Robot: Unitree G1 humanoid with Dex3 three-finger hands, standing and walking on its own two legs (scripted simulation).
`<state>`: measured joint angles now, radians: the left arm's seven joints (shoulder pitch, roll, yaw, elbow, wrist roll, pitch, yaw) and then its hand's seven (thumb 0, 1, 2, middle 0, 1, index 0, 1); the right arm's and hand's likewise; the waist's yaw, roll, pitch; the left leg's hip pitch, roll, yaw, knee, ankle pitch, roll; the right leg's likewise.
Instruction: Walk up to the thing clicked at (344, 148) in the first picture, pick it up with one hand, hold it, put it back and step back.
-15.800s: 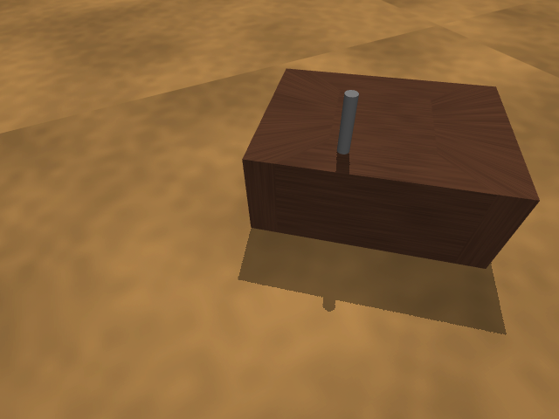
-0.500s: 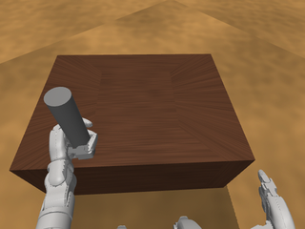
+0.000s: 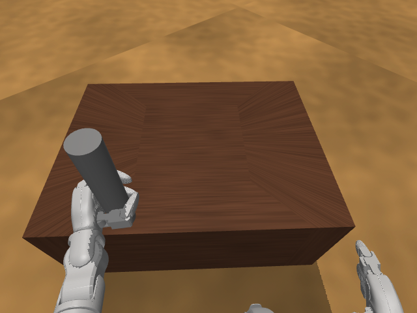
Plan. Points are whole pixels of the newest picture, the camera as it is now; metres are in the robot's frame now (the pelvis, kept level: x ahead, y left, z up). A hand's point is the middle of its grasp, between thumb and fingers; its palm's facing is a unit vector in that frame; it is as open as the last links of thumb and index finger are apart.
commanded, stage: hold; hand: left
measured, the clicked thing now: (107, 187) +0.33 +0.19 +0.09
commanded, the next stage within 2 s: none
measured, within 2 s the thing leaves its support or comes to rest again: neither
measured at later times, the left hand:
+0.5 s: hand (124, 197) +0.33 +0.16 +0.07, palm faces +0.19 -0.98 +0.00, open 6.6 cm
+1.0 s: hand (123, 195) +0.33 +0.17 +0.06, palm faces +0.19 -0.98 -0.01, open 6.6 cm
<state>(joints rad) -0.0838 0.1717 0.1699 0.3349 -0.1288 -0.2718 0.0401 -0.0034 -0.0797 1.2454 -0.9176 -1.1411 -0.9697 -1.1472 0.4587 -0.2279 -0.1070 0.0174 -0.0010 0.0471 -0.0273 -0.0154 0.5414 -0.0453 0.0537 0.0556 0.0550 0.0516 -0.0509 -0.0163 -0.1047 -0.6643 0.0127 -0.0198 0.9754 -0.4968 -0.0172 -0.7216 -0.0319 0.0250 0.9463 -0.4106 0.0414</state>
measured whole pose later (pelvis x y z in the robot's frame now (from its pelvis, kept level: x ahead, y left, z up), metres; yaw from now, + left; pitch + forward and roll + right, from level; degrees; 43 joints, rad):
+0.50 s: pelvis +0.00 +0.00 +0.01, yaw +0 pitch +9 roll +0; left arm -0.07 0.15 0.15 0.26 -0.14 -0.20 0.06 0.00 -0.08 1.24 -0.92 -1.14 -0.97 -1.15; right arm 0.44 -0.21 -0.10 0.09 0.00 0.03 -0.05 -0.02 0.55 -0.05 0.05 0.06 0.05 0.05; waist -0.04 -0.01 -0.09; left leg -0.61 0.01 -0.02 0.93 -0.47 -0.02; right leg -0.67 -0.03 0.02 0.92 -0.39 0.04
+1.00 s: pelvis +0.00 +0.00 +0.01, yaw +0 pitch +9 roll +0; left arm -0.08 0.16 0.14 0.28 -0.13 -0.21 0.07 0.00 -0.08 1.24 -0.91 -1.15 -0.97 -1.15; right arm 0.42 -0.21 -0.09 0.14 0.00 0.01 -0.04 -0.02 0.55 -0.05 0.05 0.06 0.05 0.05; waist -0.04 -0.01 -0.09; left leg -0.61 0.01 -0.02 0.93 -0.48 -0.02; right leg -0.67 -0.03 0.02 0.90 -0.39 0.04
